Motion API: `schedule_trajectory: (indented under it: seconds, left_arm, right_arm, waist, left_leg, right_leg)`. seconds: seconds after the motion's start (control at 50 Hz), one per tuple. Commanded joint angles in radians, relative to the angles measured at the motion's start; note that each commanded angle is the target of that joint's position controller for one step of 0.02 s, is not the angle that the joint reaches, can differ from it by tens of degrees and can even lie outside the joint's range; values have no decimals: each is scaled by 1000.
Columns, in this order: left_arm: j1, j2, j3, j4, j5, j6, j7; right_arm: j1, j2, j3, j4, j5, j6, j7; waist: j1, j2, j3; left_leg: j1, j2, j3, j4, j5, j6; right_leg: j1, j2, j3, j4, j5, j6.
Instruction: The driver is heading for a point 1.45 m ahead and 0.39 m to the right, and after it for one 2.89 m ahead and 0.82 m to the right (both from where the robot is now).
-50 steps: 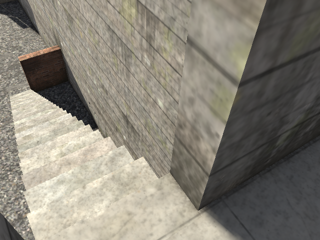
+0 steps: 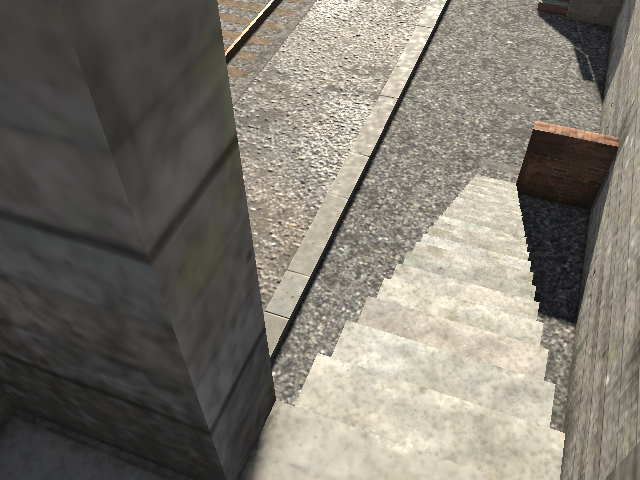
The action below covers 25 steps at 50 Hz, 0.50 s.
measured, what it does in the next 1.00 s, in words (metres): steps to the left, turning right: left foot, then right foot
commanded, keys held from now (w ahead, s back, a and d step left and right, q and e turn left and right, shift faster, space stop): w+shift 0.16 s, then w+e+shift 0.70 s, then w+shift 0.14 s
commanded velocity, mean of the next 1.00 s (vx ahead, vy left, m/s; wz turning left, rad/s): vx -0.06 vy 0.27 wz -0.49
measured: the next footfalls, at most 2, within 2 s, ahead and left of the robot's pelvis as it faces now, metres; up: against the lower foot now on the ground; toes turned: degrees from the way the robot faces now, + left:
left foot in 0.06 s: +0.04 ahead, +0.16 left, +0.00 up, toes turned +1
right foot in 0.40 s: -0.02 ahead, +0.07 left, +0.00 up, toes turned -12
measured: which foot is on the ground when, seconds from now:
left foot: up 0.00-0.04, down 0.06-0.40, up 0.42-0.68, down 0.70-1.00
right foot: down 0.00-0.06, up 0.08-0.38, down 0.40-0.70, up 0.72-1.00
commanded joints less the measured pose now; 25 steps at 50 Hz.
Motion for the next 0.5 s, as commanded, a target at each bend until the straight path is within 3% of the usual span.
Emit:
schedule_trajectory:
  seconds: [0.02,0.04,0.06,0.08,0.1,0.12,0.14,0.16,0.18,0.2,0.22,0.24,0.26,0.28,0.3,0.32,0.34,0.36,0.38,0.4,0.42,0.44,0.46,0.48,0.5]
  left_arm:
    - [245,392,122,96,-12,57,64]
    - [186,354,114,81,-20,70,44]
    - [147,273,95,69,-39,82,37]
    - [132,-150,-45,-122,78,-17,-31]
    - [6,-76,-57,-160,20,-84,-8]
    - [24,50,-24,-80,-9,-142,21]
    - [105,106,-25,-64,-30,-163,16]
    - [100,188,5,-52,-13,-161,13]
    - [69,123,-12,-65,32,-147,-13]
    - [127,102,-15,-42,38,-125,-48]
    - [119,77,-24,-60,28,-106,-76]
    - [82,49,-38,-84,16,-89,-99]
    - [78,12,-55,-94,13,-76,-114]
    - [84,-15,-66,-88,23,-67,-124]
    - [66,-37,-77,-80,39,-60,-132]
    - [148,130,6,46,6,69,-10]
    - [208,114,1,34,1,108,33]
    - [297,100,5,52,-4,125,42]
    - [306,105,8,51,4,132,38]
    - [293,193,33,38,25,140,36]
    - [301,270,50,13,21,149,22]
    - [212,281,68,5,24,147,19]
    - [142,217,59,-14,19,137,19]
    - [73,198,53,-28,14,131,16]
    - [12,201,52,-51,12,125,9]
  right_arm:
    - [-54,30,-1,-109,-14,19,-8]
    - [38,55,9,-76,-18,21,-23]
    - [120,40,-1,-33,-29,20,-28]
    - [419,-183,-85,196,76,45,5]
    - [355,-227,-120,24,22,-12,13]
    - [254,-223,-110,-22,-45,-30,11]
    - [-8,-208,-119,-70,-18,-40,19]
    - [-115,-109,-75,-94,41,-51,14]
    - [-173,-45,-41,-83,60,-45,10]
    - [-198,-28,-32,-108,47,-34,3]
    - [-148,-8,-23,-106,24,-11,16]
    - [-101,-19,-33,-103,18,5,5]
    - [-84,-35,-35,-105,17,14,-13]
    - [-61,-51,-34,-93,20,22,-33]
    - [-17,-70,-36,-71,33,38,-50]
    - [12,1,-23,-55,-25,-18,-76]
    - [31,30,-6,-43,-41,-30,-87]
    - [14,42,1,-39,-35,-24,-95]
    - [36,21,-3,-27,-30,-20,-99]
    - [58,16,-5,-39,-28,-21,-108]
    - [64,11,3,-89,-48,-21,-97]
    - [41,0,-2,-92,-33,-18,-93]
    - [-22,-55,-23,-98,-25,-24,-96]
    - [-39,-68,-34,-94,-37,-39,-102]
    - [-36,-71,-37,-86,-50,-45,-103]
  waist:
    - [-18,-311,77]
    - [-55,-352,-14]
    - [-100,-282,-92]
    - [53,451,-357]
    - [-120,503,-170]
    - [-98,266,-150]
    - [19,348,-55]
    - [40,221,-24]
    - [82,172,-13]
    - [89,132,-84]
    - [62,94,-50]
    - [15,69,-43]
    - [-3,55,-51]
    - [-10,56,-46]
    - [-40,93,-29]
    - [-159,66,-61]
    - [-130,178,-62]
    - [-81,182,-55]
    - [-49,114,-17]
    - [-42,-146,50]
    - [-38,-280,93]
    - [-40,-297,124]
    - [-73,-122,171]
    - [-85,-14,156]
    - [-90,6,147]
  left_leg:
    - [-30,10,67,-347,-167,43]
    - [127,-7,108,-506,-32,62]
    - [358,-34,113,-605,128,88]
    - [652,125,-160,-510,880,382]
    - [643,277,-348,-681,673,570]
    - [401,212,-155,-587,897,529]
    - [209,270,-193,-685,584,489]
    - [85,212,-174,-717,431,398]
    - [51,213,-157,-709,429,337]
    - [110,220,-135,-707,375,314]
    - [180,242,-143,-709,359,323]
    - [286,246,-118,-707,360,317]
    - [361,227,-73,-702,387,297]
    - [400,208,-42,-694,393,284]
    - [423,200,-32,-683,363,294]
    - [502,134,68,-632,399,245]
    - [445,139,86,-580,443,245]
    - [341,134,101,-528,430,232]
    - [173,107,108,-479,327,182]
    - [-102,29,130,-293,-7,113]
    - [-274,-33,75,39,-196,55]
    - [-208,-6,-29,255,-90,52]
    - [-159,6,-102,392,42,40]
    - [-131,11,-115,391,105,34]
    - [-124,0,-82,347,117,25]
  right_leg:
    - [293,-247,159,-16,1102,-244]
    - [241,-199,91,19,985,-201]
    - [97,-119,30,89,647,-144]
    - [-174,30,-93,365,-536,-154]
    - [-604,308,-202,702,-698,-113]
    - [-367,262,-90,912,-596,-161]
    - [-365,204,-153,947,-502,-138]
    - [-235,185,-171,1007,-395,-143]
    - [-238,201,-167,1072,-359,-159]
    - [-206,182,-138,1095,-308,-161]
    - [-232,172,-104,990,-316,-157]
    - [-259,170,-92,825,-310,-154]
    - [-235,168,-102,622,-280,-151]
    - [-190,158,-119,400,-240,-149]
    - [-151,152,-127,223,-201,-140]
    - [-126,211,-153,295,-282,-138]
    - [-58,169,-130,204,-285,-152]
    - [41,133,-119,95,-167,-170]
    - [163,100,-74,-44,-40,-192]
    - [265,-104,237,-127,-115,-239]
    - [192,-386,633,-196,132,-412]
    - [-19,-433,751,-291,83,-505]
    - [-113,-337,606,-274,-3,-451]
    - [-123,-224,469,-242,-95,-384]
    - [-94,-140,364,-203,-94,-323]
